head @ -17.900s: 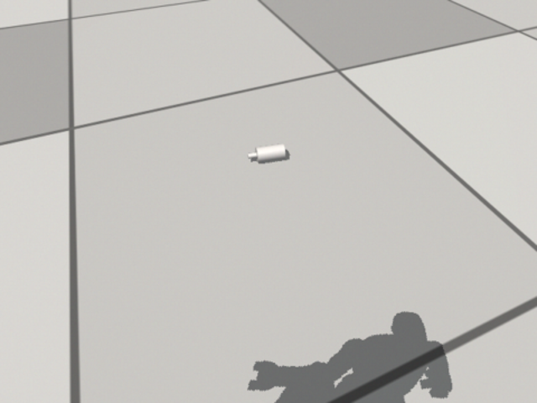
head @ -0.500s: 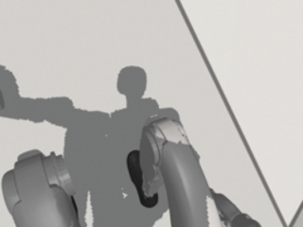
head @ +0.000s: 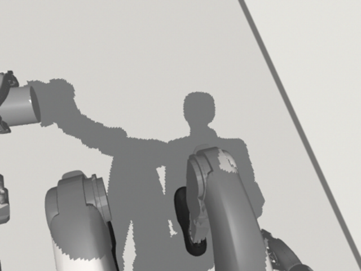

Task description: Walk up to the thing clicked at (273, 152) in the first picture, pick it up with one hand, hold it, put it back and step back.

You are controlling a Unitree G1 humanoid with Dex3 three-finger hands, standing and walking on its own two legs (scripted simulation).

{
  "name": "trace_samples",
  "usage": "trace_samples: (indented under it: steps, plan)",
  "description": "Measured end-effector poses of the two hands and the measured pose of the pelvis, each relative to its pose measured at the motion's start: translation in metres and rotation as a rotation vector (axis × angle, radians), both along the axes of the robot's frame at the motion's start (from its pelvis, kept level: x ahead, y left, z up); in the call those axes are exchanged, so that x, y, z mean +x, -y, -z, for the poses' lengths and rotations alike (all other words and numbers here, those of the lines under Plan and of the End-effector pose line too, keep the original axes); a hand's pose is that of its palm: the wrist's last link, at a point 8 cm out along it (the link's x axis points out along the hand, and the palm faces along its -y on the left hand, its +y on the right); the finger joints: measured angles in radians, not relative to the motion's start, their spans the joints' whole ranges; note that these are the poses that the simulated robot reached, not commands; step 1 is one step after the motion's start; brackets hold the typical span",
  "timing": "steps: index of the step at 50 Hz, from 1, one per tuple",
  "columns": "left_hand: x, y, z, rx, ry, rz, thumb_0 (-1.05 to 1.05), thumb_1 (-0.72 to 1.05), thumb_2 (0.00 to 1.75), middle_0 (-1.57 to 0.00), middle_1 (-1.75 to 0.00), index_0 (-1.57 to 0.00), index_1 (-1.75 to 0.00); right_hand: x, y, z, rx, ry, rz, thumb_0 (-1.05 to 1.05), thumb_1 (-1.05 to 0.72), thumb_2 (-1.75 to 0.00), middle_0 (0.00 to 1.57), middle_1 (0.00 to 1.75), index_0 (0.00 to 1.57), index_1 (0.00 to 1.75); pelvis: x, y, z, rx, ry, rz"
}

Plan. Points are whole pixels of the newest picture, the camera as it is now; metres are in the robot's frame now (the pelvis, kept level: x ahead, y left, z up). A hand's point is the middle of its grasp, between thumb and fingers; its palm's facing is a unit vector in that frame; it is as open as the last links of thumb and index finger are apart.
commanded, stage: settle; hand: left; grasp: from above
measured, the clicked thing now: out of the picture +0.46 +0.37 -0.21
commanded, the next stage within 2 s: lift in 0.26 s
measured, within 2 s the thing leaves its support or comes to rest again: neither
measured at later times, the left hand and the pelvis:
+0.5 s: hand out of the picture +0.45 +0.33 -0.11, palm faces -0.45 -0.06 -0.89, open 11.0 cm; pelvis -0.01 +0.00 +0.03, yaw +3 degrees
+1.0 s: hand out of the picture +0.39 +0.33 +0.03, palm faces -0.44 -0.10 -0.89, open 10.9 cm; pelvis -0.01 +0.00 +0.13, yaw +6 degrees
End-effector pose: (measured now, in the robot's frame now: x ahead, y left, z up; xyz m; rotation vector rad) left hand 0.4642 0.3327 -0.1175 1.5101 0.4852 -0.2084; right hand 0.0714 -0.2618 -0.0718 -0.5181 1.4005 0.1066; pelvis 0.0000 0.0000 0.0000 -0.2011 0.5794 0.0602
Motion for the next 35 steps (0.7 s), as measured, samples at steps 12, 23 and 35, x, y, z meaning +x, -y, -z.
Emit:
trace_samples:
  steps: [12,23,35]
  plan:
    - [-0.009,0.008,-0.036,-0.032,-0.07,0.049,0.01,-0.12,0.48,-0.67,-0.51,-0.68,-0.5,-0.003,0.011,-0.014,-0.04,0.009,0.052,0.0,-0.9,-0.9,0.21,0.29,0.2,0.3,-0.01,0.003,-0.019,0.02,0.005,-0.018]
    - [-0.008,0.005,-0.059,-0.016,-0.019,0.058,0.01,-0.12,0.47,-0.68,-0.49,-0.69,-0.48,-0.024,0.013,-0.022,-0.076,-0.016,0.11,0.0,-0.9,-0.9,0.21,0.29,0.2,0.3,-0.015,0.002,-0.025,0.026,-0.002,-0.027]
    - [-0.03,0.002,-0.104,-0.039,-0.074,0.015,0.01,-0.11,0.46,-0.68,-0.48,-0.69,-0.47,-0.018,-0.001,-0.035,-0.012,0.005,0.181,0.01,-0.9,-0.9,0.21,0.3,0.2,0.3,-0.013,0.0,-0.057,0.048,-0.031,-0.038]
